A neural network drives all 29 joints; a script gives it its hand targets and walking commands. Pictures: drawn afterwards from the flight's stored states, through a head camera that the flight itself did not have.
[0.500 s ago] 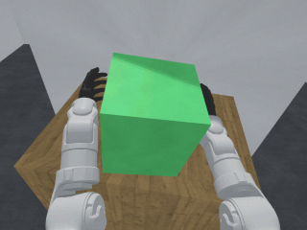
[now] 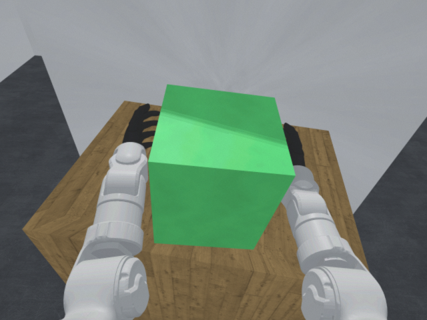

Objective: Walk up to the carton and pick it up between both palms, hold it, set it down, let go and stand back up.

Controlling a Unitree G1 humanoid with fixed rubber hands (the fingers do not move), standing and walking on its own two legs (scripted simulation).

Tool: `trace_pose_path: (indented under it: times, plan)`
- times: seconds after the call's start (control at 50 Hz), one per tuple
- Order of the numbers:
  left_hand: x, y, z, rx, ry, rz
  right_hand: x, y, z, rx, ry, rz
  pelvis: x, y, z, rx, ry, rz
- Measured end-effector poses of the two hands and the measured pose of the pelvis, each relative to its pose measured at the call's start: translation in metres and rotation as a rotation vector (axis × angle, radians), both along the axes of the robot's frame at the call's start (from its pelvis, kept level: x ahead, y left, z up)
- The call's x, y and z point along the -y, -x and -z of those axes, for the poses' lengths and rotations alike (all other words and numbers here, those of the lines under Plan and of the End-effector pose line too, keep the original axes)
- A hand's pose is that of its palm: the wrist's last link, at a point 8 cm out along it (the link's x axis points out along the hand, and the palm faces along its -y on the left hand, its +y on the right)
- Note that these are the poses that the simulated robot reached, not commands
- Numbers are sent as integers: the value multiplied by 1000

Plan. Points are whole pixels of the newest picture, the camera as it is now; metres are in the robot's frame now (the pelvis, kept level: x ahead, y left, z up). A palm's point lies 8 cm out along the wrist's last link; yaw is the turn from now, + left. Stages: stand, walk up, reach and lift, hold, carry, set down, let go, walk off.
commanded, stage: set down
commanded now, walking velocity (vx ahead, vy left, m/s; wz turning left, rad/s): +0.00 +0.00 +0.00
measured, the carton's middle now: (212, 172) +0.40 +0.01 +0.10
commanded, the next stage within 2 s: none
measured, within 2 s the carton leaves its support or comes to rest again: rests again in 1.38 s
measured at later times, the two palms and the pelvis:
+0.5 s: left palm (138, 154) +0.43 +0.16 +0.11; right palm (285, 169) +0.41 -0.14 +0.10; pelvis +0.02 +0.00 +0.00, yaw +0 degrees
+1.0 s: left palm (139, 163) +0.42 +0.16 +0.09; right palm (282, 177) +0.40 -0.14 +0.08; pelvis +0.02 +0.00 +0.00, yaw +0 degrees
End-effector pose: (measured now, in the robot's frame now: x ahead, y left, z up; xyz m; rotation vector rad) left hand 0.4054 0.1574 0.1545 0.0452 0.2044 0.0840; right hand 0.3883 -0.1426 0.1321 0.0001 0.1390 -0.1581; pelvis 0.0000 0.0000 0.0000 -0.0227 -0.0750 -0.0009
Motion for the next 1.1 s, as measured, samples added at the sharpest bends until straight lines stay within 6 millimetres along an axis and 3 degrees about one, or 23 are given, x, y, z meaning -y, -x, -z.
trace_pose_path:
  times: [0.36, 0.68, 1.1]
  plan:
    - [-4, -15, 33, -41, 11, 3, -3, -16, 23, -40, 5, 0, 3, -14, 0, -45, -2, -5]
    - [-1, -25, 49, -66, 15, 19, -1, -19, 40, -66, 8, 17, -1, -19, 0, -95, 1, 8]
    - [-2, -16, 71, -85, 22, 22, -2, -10, 58, -83, 15, 16, -2, -14, 0, -126, 1, 5]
